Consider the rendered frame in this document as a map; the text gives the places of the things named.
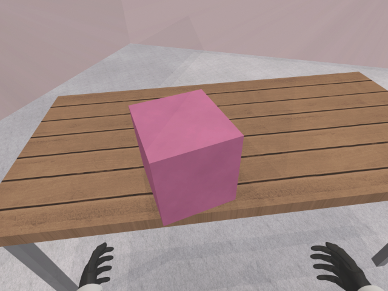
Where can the robot right hand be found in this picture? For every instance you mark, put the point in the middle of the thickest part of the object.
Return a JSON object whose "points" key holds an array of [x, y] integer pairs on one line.
{"points": [[350, 276]]}

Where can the robot left hand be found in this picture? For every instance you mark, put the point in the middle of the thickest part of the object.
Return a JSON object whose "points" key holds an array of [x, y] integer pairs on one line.
{"points": [[91, 270]]}

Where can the carton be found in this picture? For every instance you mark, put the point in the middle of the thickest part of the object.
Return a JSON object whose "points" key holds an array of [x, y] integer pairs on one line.
{"points": [[191, 153]]}

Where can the table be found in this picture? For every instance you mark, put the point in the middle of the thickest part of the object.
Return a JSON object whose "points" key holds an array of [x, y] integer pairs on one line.
{"points": [[310, 142]]}

